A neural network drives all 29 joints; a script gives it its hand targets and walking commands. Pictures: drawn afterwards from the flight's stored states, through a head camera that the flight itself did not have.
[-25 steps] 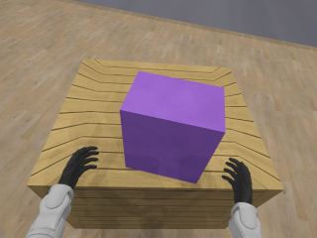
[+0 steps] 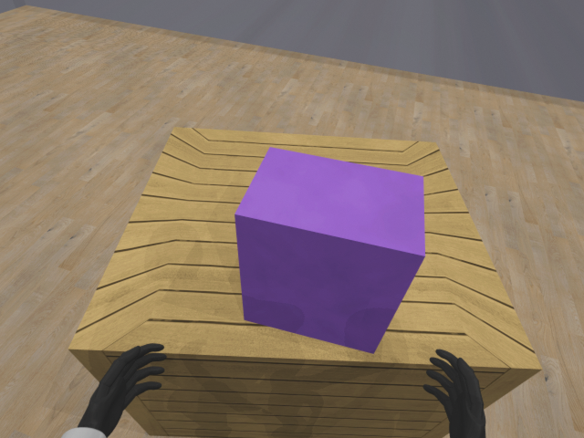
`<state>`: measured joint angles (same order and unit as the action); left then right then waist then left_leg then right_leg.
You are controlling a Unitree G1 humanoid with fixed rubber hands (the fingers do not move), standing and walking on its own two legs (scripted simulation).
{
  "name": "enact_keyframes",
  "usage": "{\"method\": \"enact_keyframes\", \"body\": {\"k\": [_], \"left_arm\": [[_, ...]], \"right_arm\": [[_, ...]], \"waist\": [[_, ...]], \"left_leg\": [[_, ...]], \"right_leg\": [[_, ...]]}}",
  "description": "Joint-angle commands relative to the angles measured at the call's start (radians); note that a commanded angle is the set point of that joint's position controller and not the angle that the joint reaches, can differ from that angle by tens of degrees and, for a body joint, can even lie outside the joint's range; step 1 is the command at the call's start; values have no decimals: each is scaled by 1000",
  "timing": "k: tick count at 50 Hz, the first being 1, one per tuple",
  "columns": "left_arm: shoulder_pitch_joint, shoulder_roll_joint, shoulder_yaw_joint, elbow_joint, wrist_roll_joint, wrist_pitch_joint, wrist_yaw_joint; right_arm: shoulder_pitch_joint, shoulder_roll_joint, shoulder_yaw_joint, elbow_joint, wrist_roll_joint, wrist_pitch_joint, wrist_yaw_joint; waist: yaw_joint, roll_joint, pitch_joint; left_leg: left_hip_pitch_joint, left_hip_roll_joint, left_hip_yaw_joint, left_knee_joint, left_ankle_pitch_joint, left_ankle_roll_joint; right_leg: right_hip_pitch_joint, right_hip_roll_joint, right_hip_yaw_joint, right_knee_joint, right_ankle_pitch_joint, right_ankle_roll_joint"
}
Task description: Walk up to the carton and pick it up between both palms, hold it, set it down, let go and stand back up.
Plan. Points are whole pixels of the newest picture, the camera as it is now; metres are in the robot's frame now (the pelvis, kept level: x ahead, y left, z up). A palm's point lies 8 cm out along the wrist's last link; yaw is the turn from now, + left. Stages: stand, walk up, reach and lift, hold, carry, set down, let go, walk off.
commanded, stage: set down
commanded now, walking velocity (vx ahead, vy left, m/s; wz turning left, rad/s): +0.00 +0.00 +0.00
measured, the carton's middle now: (324, 255) +0.41 -0.05 -0.01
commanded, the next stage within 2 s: none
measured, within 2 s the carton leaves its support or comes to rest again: neither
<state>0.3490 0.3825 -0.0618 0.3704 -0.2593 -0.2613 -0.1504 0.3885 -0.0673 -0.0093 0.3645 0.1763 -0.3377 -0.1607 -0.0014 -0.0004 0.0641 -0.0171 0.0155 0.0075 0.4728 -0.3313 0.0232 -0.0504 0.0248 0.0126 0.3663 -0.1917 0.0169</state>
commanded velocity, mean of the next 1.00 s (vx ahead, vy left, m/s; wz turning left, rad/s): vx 0.00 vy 0.00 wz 0.00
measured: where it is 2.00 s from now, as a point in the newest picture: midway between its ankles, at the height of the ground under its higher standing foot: outside the picture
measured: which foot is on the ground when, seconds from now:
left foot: down 0.00-1.00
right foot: down 0.00-1.00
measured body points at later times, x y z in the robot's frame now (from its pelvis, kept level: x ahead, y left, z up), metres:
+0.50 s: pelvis +0.02 +0.00 +0.00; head -0.01 +0.00 +0.45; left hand +0.18 +0.23 -0.04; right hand +0.17 -0.24 -0.04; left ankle -0.04 +0.10 -0.74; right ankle +0.01 -0.14 -0.74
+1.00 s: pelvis +0.00 -0.01 +0.00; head -0.02 +0.00 +0.45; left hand +0.17 +0.23 -0.05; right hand +0.16 -0.23 -0.05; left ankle -0.04 +0.10 -0.74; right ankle +0.01 -0.14 -0.74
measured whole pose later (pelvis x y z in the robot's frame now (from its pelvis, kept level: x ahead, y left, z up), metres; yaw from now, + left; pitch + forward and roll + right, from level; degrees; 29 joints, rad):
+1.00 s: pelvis +0.00 -0.01 +0.00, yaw -1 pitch -7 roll -2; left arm 0.30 0.28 -0.03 0.45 -0.12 -0.13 -0.10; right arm 0.32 -0.12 -0.04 0.54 0.11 -0.30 -0.07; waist 0.02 0.01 0.07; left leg 0.01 0.02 0.02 0.42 -0.31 0.01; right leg -0.03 0.03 0.03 0.33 -0.18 0.01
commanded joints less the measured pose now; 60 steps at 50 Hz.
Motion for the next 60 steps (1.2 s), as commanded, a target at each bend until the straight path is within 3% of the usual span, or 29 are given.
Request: {"method": "enact_keyframes", "body": {"k": [1,4,7,8,10,13,15,17,18,21,22,24,26,30,31,33,38,39,41,42,43,46,49,51,53,56,58,59,60], "left_arm": [[-129,142,27,-202,-8,-45,39],[-132,152,26,-117,-15,-29,35],[-105,131,24,-97,22,11,37],[-131,122,27,-110,36,10,44],[-122,109,32,-123,44,23,46],[-78,86,30,-161,59,27,57],[-56,78,42,-164,60,31,51],[-20,70,64,-129,78,29,46],[-24,60,68,-37,85,47,36],[-26,62,77,-21,75,50,15],[-48,63,84,-29,86,40,20],[-65,60,88,-2,86,31,19],[-81,84,91,-64,71,1,31],[-68,79,97,-44,77,-6,49],[-61,102,94,-89,57,-24,45],[-71,96,75,-88,55,-11,37],[-3,78,98,-36,86,33,19],[-69,71,83,-43,99,48,30],[-56,54,83,-50,106,70,30],[-62,36,83,-15,137,83,37],[-89,41,85,-94,129,88,48],[-95,-8,69,7,151,130,57],[-123,4,60,1,137,133,67],[-184,2,52,53,144,136,74],[-216,-16,41,40,154,162,89],[-241,-10,44,26,131,161,103],[-243,-35,44,47,164,185,116],[-292,10,53,-6,130,158,110],[-265,-38,47,57,170,189,129]], "right_arm": [[-109,-80,-67,-195,-21,6,14],[-115,-82,-95,-147,-42,42,16],[-112,-71,-55,-106,-19,85,26],[-134,-106,-79,-92,-27,84,35],[-115,-109,-56,-97,-18,98,40],[-80,-124,-88,-95,-24,85,51],[-53,-123,-92,-121,-36,73,49],[-27,-131,-84,-131,-26,52,55],[-38,-133,-80,-81,-38,60,62],[-22,-123,-57,-110,-52,52,54],[-31,-121,-59,-98,-55,49,59],[-49,-130,-34,-77,-61,40,59],[-39,-130,-41,-126,-60,20,61],[-41,-129,-50,-34,-48,-6,71],[-40,-111,-41,-113,-37,-31,65],[-32,-99,-62,-87,-42,-34,55],[-3,-96,-14,-5,-29,-32,46],[-50,-119,-26,63,-34,-18,58],[-40,-109,-26,31,-37,-9,61],[-56,-143,-42,85,-47,-1,73],[-76,-142,-51,58,-42,5,77],[-102,-155,-68,85,-83,24,95],[-118,-111,-64,14,-107,40,102],[-158,-119,-89,53,-136,64,106],[-189,-134,-93,37,-144,83,114],[-206,-125,-79,-1,-146,100,114],[-219,-154,-111,74,-162,124,120],[-219,-96,-95,9,-156,115,101],[-264,-171,-121,94,-173,128,129]], "waist": [[-5,98,71],[-27,110,50],[4,157,64],[0,170,46],[11,165,35],[-8,157,23],[-22,88,9],[-12,94,41],[-11,66,54],[-8,-9,59],[0,14,45],[10,-17,67],[11,-6,-2],[23,34,-36],[25,27,-97],[1,58,-93],[10,83,-68],[12,129,-67],[4,122,-49],[10,158,-22],[18,168,-41],[11,116,35],[19,49,41],[11,22,83],[16,58,83],[18,-2,30],[-5,59,83],[-3,10,1],[-5,72,42]], "left_leg": [[-259,34,-43,-168,73,-72],[-324,49,-39,-196,-32,-42],[-310,40,-47,-187,35,-58],[-322,54,-56,-197,-14,-62],[-277,37,-42,-174,92,-73],[-197,22,-40,-151,249,-100],[-132,13,-32,-126,362,-103],[-100,-2,-19,-123,444,-108],[-115,-1,-25,-120,426,-98],[-89,-7,-2,-114,426,-80],[-98,-2,-9,-121,407,-79],[-78,-7,3,-114,415,-73],[-73,-6,4,-104,433,-68],[-81,3,7,-98,463,-76],[-83,-4,12,-81,484,-70],[-67,-10,17,-86,475,-73],[-43,-21,18,-76,531,-86],[-36,-15,20,-83,513,-90],[-41,-13,14,-96,480,-90],[-38,-10,10,-102,495,-101],[-39,-3,8,-110,485,-101],[-91,7,18,-147,323,-90],[-163,7,20,-172,247,-63],[-199,16,22,-194,133,-44],[-266,34,11,-226,56,-45],[-273,30,21,-217,59,-29],[-290,45,13,-240,20,-36],[-308,31,28,-219,21,-14],[-331,57,5,-252,9,-31]], "right_leg": [[63,-7,43,-17,35,-78],[141,-1,44,5,26,-66],[119,-13,59,0,37,-75],[134,8,45,15,22,-70],[126,1,55,-2,59,-73],[96,9,50,-23,119,-83],[89,10,41,-51,177,-83],[73,13,37,-63,218,-86],[56,9,33,-70,194,-87],[38,-1,36,-78,215,-64],[62,3,38,-77,199,-73],[15,5,35,-70,214,-60],[33,5,41,-64,233,-62],[48,0,39,-40,266,-65],[71,-7,49,-39,302,-63],[75,-12,49,-47,312,-60],[59,-14,49,-52,356,-54],[53,-7,49,-53,301,-59],[55,-2,39,-67,261,-69],[35,6,30,-63,239,-72],[48,8,30,-65,219,-79],[36,15,15,-77,78,-84],[57,7,4,-64,60,-72],[49,-1,5,-62,-19,-66],[89,11,-3,-31,-34,-65],[112,7,7,-27,-16,-58],[101,22,-9,-10,-27,-60],[165,8,11,-3,10,-42],[147,37,-16,23,-7,-55]]}}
